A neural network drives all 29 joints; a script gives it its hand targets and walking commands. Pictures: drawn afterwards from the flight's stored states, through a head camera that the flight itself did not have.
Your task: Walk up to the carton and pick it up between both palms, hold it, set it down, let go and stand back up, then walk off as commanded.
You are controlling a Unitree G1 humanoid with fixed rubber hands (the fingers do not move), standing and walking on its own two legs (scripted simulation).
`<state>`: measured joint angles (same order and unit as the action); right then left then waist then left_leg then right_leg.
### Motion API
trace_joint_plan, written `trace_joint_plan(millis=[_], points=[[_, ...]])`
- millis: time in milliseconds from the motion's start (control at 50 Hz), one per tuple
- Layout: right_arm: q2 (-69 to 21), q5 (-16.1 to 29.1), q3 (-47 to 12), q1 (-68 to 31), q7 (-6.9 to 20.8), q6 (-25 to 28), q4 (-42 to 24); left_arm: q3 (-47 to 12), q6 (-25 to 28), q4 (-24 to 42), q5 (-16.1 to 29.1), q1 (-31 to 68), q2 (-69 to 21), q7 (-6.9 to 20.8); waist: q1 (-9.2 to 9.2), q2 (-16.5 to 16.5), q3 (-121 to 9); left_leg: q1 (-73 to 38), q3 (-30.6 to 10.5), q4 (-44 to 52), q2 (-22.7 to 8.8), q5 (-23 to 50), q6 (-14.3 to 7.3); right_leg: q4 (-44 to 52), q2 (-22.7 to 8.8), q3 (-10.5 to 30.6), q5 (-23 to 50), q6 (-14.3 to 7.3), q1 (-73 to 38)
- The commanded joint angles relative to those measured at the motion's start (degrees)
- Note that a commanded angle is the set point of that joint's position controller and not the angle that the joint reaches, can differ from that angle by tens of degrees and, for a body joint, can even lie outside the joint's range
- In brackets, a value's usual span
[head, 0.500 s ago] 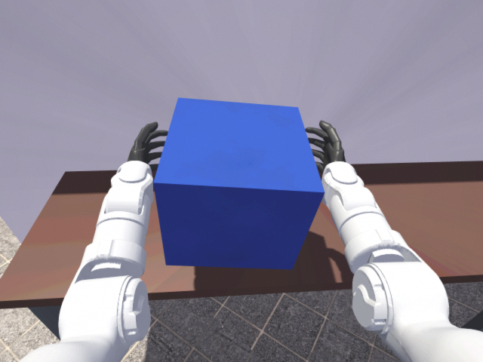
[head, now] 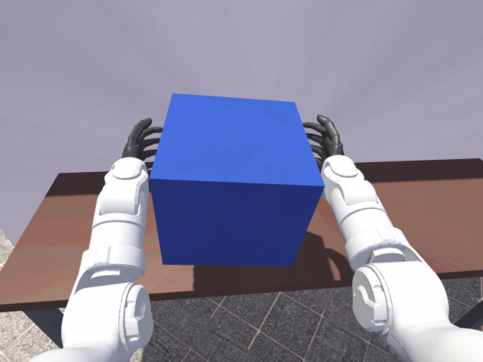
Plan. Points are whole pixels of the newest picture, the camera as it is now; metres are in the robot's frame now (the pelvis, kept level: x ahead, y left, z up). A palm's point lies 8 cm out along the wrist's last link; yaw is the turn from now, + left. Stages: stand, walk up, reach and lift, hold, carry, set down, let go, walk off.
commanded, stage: reach and lift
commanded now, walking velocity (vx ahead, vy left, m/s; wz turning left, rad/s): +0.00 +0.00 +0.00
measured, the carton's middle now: (231, 179) +0.42 +0.03 +0.11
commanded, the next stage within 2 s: hold in 0.08 s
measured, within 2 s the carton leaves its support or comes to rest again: neither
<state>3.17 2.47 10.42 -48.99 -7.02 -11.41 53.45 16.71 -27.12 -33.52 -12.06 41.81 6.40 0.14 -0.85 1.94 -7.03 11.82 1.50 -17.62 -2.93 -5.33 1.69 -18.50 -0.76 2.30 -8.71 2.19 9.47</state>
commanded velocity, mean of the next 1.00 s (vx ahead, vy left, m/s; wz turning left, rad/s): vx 0.00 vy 0.00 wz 0.00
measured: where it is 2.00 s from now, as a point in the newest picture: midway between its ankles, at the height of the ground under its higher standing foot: outside the picture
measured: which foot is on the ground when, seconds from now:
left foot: down 0.00-1.00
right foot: down 0.00-1.00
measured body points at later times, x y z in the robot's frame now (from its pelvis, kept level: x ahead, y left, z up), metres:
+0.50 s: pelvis +0.00 +0.00 +0.00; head -0.06 +0.02 +0.45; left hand +0.39 +0.20 +0.20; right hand +0.41 -0.14 +0.20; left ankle +0.04 +0.14 -0.75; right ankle +0.01 -0.14 -0.75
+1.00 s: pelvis -0.01 +0.00 +0.00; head -0.07 +0.02 +0.44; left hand +0.38 +0.20 +0.21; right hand +0.40 -0.14 +0.22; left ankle +0.04 +0.14 -0.75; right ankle +0.01 -0.14 -0.75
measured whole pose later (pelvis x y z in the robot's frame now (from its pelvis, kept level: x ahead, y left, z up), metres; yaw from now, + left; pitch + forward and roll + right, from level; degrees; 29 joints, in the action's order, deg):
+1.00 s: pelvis -0.01 +0.00 +0.00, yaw +0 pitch -2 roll +0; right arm 3.5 5.4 8.2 -49.0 -8.1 -19.7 44.3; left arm 17.4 -35.9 -23.4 -13.2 41.6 6.3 2.1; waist -2.1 2.3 -7.0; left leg 10.1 1.5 -17.9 -2.9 -5.3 1.7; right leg -18.5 -0.8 2.3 -8.5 2.2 7.6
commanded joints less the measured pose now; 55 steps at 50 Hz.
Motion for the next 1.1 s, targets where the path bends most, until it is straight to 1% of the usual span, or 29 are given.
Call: trace_joint_plan(millis=[0,80,140,240,300,400,460,540,660,720,840,980,1080], points=[[-31.1,9.6,-21.3,-38.2,7.0,2.0,-20.5,-18.3,2.6,13.1,5.1,35.6,-38.2,7.3,-0.01,-0.9,-18.9,-18.1,0.0,0.1,5.4,9.8,-0.3,5.8,4.3,-5.8,5.1,0.6,-9.2],[-30.1,9.5,-21.0,-36.8,7.0,1.1,-19.3,-17.0,1.4,12.7,4.1,34.4,-37.1,7.8,-0.11,-0.6,-16.7,-17.4,0.3,0.8,5.4,8.3,-0.6,6.1,4.2,-5.7,3.9,0.6,-9.4],[-30.2,9.7,-21.1,-37.8,6.9,0.9,-20.1,-17.2,0.9,13.2,4.4,35.2,-36.9,8.0,-0.13,-0.5,-16.7,-17.1,0.4,0.9,5.5,7.8,-0.7,6.1,4.1,-5.6,3.5,0.6,-9.4],[-31.1,11.1,-22.7,-39.2,6.6,0.6,-23.5,-19.1,0.6,16.0,5.9,36.2,-37.5,7.6,-0.36,-0.8,-19.8,-18.2,0.0,-0.3,5.6,10.8,-0.4,5.6,4.3,-5.6,6.3,0.6,-10.1],[-30.7,11.6,-23.1,-37.9,6.3,-0.1,-23.9,-19.2,-0.1,16.6,5.8,34.9,-37.3,7.7,-0.66,-0.9,-19.4,-18.5,-0.2,-0.5,5.6,11.5,-0.3,5.6,4.4,-5.5,7.1,0.6,-10.6],[-29.5,11.5,-22.7,-35.1,6.0,-1.7,-22.8,-17.7,-2.0,16.3,4.4,32.5,-36.1,8.9,-1.13,-0.8,-16.1,-17.2,0.1,0.6,5.6,8.8,-0.6,6.0,4.2,-5.3,5.3,0.6,-10.7],[-29.9,11.9,-23.1,-36.0,5.8,-2.1,-24.6,-18.0,-2.6,17.3,4.7,33.1,-36.0,9.4,-1.21,-0.8,-16.5,-16.7,0.1,0.6,5.8,8.3,-0.8,5.9,4.2,-5.2,5.2,0.6,-10.9],[-30.8,12.9,-23.9,-37.3,5.5,-2.7,-27.2,-19.0,-3.0,18.9,5.6,34.6,-36.3,9.4,-1.24,-1.0,-18.0,-16.7,-0.1,0.1,5.9,8.8,-0.8,5.7,4.2,-5.1,6.0,0.6,-11.1],[-30.3,12.9,-23.7,-35.4,5.4,-4.6,-26.2,-17.7,-4.5,18.6,4.6,33.7,-35.3,10.1,-1.3,-1.1,-15.8,-15.5,0.1,1.2,5.8,5.8,-1.1,6.0,4.1,-4.8,3.8,0.4,-10.7],[-30.2,12.9,-23.4,-35.6,5.4,-5.1,-26.8,-17.8,-5.1,18.9,4.7,34.3,-35.2,10.6,-1.54,-1.3,-15.6,-14.9,0.1,1.5,5.8,4.8,-1.2,6.0,4.0,-4.8,3.2,0.3,-10.6],[-30.6,13.8,-23.9,-36.6,5.3,-5.6,-29.4,-19.5,-5.2,21.1,6.2,35.6,-36.1,10.3,-1.98,-1.8,-18.3,-15.9,-0.3,0.7,5.8,6.9,-0.9,5.6,4.2,-4.8,5.2,0.2,-10.8],[-29.6,13.7,-23.8,-34.2,5.2,-6.9,-28.1,-18.0,-6.4,20.3,4.8,33.3,-35.1,11.0,-1.97,-1.9,-16.0,-15.3,-0.1,1.3,5.8,5.8,-1.0,5.8,4.1,-4.7,4.6,0.2,-11.0],[-30.1,14.4,-24.5,-35.4,5.2,-6.9,-30.2,-18.8,-6.3,21.6,5.4,34.2,-35.4,11.0,-1.85,-2.1,-17.9,-15.8,-0.2,0.8,5.9,7.4,-1.0,5.5,4.2,-4.7,5.9,0.2,-11.4]])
